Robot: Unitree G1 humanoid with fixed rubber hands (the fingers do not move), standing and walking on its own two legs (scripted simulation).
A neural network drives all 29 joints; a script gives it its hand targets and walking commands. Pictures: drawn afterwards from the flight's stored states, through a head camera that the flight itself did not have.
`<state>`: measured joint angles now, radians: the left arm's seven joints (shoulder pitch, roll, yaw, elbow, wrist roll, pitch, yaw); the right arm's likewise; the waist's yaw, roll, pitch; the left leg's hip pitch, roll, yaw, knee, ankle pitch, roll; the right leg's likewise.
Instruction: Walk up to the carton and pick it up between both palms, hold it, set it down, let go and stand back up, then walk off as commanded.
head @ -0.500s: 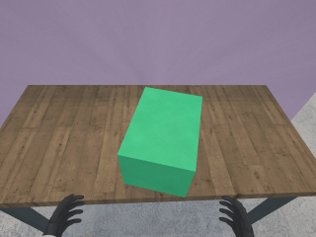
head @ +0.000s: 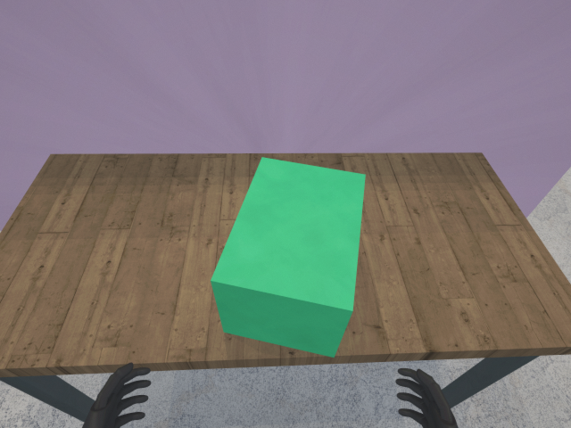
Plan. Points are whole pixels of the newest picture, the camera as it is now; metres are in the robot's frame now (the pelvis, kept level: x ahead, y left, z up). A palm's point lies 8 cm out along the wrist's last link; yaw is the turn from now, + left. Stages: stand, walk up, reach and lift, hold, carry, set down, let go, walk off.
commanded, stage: set down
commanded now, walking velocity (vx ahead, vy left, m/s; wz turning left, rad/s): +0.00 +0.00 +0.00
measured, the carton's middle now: (296, 251) +0.41 +0.01 -0.02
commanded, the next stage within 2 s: let go in 0.10 s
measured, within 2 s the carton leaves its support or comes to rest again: neither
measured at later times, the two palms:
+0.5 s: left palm (107, 423) +0.14 +0.26 -0.07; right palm out of the picture +0.15 -0.20 -0.08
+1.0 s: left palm out of the picture +0.09 +0.28 -0.10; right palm out of the picture +0.12 -0.26 -0.09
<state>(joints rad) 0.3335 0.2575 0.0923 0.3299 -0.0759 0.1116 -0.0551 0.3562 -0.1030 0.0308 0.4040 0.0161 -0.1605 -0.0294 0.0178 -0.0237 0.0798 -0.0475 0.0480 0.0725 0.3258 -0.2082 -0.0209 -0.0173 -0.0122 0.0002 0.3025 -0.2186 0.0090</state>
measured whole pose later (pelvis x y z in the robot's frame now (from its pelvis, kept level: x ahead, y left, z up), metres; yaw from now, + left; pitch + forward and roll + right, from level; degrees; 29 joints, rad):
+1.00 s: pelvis -0.02 +0.00 -0.01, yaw +0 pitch -3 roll +0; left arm 0.23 0.29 0.08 0.69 -0.07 0.02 0.00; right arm 0.24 -0.31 0.03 0.63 -0.03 -0.06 -0.01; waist 0.02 -0.01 0.08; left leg -0.14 0.05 0.07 0.43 -0.24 -0.02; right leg -0.12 -0.02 0.00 0.43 -0.26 0.01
